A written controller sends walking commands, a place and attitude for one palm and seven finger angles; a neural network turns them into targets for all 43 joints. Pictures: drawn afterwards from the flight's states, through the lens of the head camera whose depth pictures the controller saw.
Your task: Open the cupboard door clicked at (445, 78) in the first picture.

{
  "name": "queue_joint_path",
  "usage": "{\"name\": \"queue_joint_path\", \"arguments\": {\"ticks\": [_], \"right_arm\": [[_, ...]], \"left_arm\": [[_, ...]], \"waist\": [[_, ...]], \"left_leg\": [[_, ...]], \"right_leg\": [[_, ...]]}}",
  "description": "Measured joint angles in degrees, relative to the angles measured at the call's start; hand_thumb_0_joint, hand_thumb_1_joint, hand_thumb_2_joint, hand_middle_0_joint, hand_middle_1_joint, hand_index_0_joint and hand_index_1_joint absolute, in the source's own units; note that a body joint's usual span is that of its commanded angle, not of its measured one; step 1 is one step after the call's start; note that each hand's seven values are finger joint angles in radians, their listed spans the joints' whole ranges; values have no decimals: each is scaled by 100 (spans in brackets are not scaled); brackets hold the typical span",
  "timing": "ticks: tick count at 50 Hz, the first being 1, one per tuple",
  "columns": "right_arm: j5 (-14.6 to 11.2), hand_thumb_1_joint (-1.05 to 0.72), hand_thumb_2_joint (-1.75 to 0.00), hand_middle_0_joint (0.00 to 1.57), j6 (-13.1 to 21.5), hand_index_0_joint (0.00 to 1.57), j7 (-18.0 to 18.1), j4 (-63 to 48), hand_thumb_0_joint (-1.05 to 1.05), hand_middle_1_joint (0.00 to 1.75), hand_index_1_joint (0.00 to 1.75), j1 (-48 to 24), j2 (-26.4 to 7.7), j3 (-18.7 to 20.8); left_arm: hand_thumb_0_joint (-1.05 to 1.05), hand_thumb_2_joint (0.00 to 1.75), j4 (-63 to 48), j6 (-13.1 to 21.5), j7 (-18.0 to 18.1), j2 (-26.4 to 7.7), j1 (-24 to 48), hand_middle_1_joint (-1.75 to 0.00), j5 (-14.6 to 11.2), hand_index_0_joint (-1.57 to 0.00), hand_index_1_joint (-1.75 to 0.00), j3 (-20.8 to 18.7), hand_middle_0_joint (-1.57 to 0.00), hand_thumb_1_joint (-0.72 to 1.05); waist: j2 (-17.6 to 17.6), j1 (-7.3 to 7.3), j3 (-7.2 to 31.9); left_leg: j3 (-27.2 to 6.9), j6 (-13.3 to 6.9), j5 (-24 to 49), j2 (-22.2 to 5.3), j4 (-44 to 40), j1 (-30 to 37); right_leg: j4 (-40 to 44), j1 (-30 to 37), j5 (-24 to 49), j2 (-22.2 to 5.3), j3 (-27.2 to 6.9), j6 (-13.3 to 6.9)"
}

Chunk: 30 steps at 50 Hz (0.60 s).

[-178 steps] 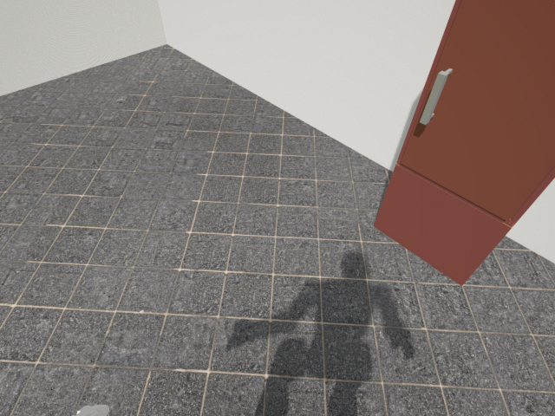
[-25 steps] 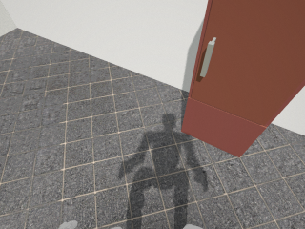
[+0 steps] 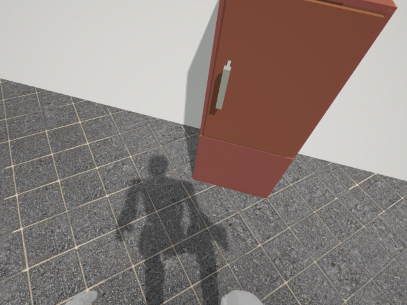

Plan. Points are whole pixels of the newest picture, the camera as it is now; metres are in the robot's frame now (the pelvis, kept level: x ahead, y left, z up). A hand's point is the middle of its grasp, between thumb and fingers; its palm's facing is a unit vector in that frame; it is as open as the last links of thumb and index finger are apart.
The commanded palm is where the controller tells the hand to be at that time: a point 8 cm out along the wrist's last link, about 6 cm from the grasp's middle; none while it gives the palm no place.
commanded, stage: turn to face it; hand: left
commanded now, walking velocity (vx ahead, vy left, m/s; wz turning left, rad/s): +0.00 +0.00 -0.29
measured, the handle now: (223, 85) +0.79 -0.03 -0.05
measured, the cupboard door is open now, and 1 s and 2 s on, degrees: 0 0 0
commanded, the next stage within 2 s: take the last steps up to it in 0.12 s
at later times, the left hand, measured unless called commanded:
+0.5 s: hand out of the picture +0.09 +0.13 -0.16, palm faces -0.12 -0.96 -0.24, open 7.3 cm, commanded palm none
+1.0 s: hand (145, 284) +0.18 +0.13 -0.17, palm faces -0.16 -0.97 -0.16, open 7.4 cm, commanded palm none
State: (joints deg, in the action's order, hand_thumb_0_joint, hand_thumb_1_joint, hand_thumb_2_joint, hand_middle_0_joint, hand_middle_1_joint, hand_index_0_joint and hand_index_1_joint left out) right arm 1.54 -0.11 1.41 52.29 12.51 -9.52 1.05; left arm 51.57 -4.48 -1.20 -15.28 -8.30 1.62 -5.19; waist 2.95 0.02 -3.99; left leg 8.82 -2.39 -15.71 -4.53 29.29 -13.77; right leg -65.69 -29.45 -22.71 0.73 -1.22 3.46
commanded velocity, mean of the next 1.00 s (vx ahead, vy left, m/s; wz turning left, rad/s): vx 0.20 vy -0.04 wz -0.11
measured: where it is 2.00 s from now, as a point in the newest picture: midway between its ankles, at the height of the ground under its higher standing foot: outside the picture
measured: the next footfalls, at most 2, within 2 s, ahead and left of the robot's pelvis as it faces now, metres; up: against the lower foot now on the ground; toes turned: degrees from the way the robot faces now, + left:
right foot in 0.32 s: +0.00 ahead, -0.15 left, +0.00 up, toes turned -13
left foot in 0.74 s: +0.17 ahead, +0.07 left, +0.00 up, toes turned -1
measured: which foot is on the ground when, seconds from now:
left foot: down 0.00-0.32, up 0.34-0.72, down 0.74-1.00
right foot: up 0.00-0.30, down 0.32-0.74, up 0.76-1.00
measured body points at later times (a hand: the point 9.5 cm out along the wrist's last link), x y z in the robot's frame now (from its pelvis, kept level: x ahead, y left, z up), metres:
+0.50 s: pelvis +0.00 -0.04 +0.00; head +0.00 -0.06 +0.45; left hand +0.09 +0.18 -0.14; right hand -0.05 -0.28 -0.16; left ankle +0.03 +0.09 -0.68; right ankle -0.04 -0.14 -0.74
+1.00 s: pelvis +0.13 -0.04 +0.00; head +0.15 -0.04 +0.45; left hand +0.19 +0.18 -0.16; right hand +0.08 -0.26 -0.15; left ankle +0.13 +0.07 -0.74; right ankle +0.15 -0.18 -0.70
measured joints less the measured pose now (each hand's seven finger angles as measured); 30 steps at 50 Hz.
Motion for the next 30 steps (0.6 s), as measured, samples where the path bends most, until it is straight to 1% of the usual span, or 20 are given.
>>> {"name": "queue_joint_path", "arguments": {"ticks": [3,8,11,13,15,16,17,18,19,20,21,23,25,27,30], "right_arm": [[-7,-90,-90,20,38,20,8,93,0,30,30,130,51,23],[2,-90,-90,20,37,20,-13,279,0,30,30,312,92,86],[15,-90,-90,20,8,20,-33,427,0,30,30,403,60,134],[22,-90,-90,20,-17,20,-49,526,0,30,30,466,11,169],[21,-90,-90,20,-45,20,-67,631,0,30,30,563,-54,192],[8,-90,-90,20,-63,20,-78,675,0,30,30,637,-81,202],[-12,-90,-90,20,-101,20,-85,734,0,30,30,673,-125,213],[-14,-90,-90,20,-171,20,-90,794,0,30,30,701,-173,221],[-9,-90,-90,20,-249,20,-100,859,0,30,30,720,-206,226],[2,-90,-90,20,-308,20,-120,916,0,30,30,721,-224,233],[20,-90,-90,20,-335,20,-147,951,0,30,30,705,-234,247],[50,-90,-90,20,-298,20,-189,941,0,30,30,667,-232,274],[65,-90,-90,20,-223,20,-212,884,0,30,30,623,-217,291],[67,-90,-90,20,-169,20,-226,833,0,30,30,563,-200,301],[57,-91,-90,20,-123,20,-247,789,0,30,30,421,-175,297]], "left_arm": [[1,90,62,-13,16,33,-36,-30,-16,-19,-30,10,-20,91],[1,90,210,-69,47,142,-3,-30,-22,-19,-30,53,-20,91],[1,90,272,-59,60,247,64,-30,-26,-19,-30,103,-20,91],[1,90,292,-17,74,331,106,-30,-33,-19,-30,145,-20,91],[1,90,296,60,69,408,100,-30,-35,-19,-30,184,-20,91],[1,90,287,119,63,427,62,-30,-25,-19,-30,204,-20,91],[1,90,319,190,76,474,40,-30,-6,-19,-30,219,-20,91],[1,90,354,234,96,536,6,-30,-12,-19,-30,248,-20,91],[1,90,377,269,114,588,-62,-30,-22,-19,-30,272,-20,91],[1,90,397,309,134,628,-159,-30,-28,-20,-30,283,-20,91],[1,90,427,347,153,657,-267,-30,-29,-20,-30,290,-20,91],[0,90,516,422,221,647,-461,-30,-37,-20,-30,245,-20,92],[0,90,643,478,221,598,-626,-30,-29,-20,-30,247,-20,93],[0,90,768,522,204,572,-779,-30,-25,-20,-30,264,-20,93],[0,90,944,581,182,575,-1001,-30,-8,-20,-30,288,-20,92]], "waist": [[-58,25,12],[-153,140,-9],[-239,221,-27],[-321,273,-25],[-402,290,21],[-410,277,82],[-480,275,105],[-572,294,133],[-617,287,188],[-619,253,254],[-601,222,311],[-559,201,384],[-520,198,424],[-496,177,444],[-458,86,440]], "left_leg": [[158,-13,90,-54,-222,139],[397,1,89,-131,-255,201],[526,44,49,-186,-150,164],[600,92,2,-234,-25,112],[667,169,-99,-299,190,43],[708,220,-196,-327,381,-26],[651,305,-569,-384,711,-136],[423,366,-988,-387,1141,-303],[176,391,-1216,-337,1622,-501],[-20,397,-1259,-275,2079,-701],[-156,405,-1150,-231,2454,-887],[-304,449,-778,-220,2864,-1180],[-353,499,-465,-260,2898,-1344],[-376,533,-269,-299,2732,-1412],[-394,515,-212,-309,2267,-1365]], "right_leg": [[83,153,3,-159,89,69],[1005,607,-248,-340,258,63],[1681,903,-368,-350,378,-15],[2201,1128,-320,-314,463,-93],[2990,1476,32,-260,580,-182],[3450,1673,254,-254,606,-267],[3541,1695,615,-209,611,-354],[3469,1702,634,-158,651,-421],[3463,1742,564,-130,672,-470],[3530,1799,515,-115,659,-506],[3647,1869,514,-104,629,-526],[3922,2022,608,-78,594,-534],[4139,2158,691,-52,586,-548],[4289,2273,716,-21,590,-561],[4412,2413,682,23,580,-556]]}}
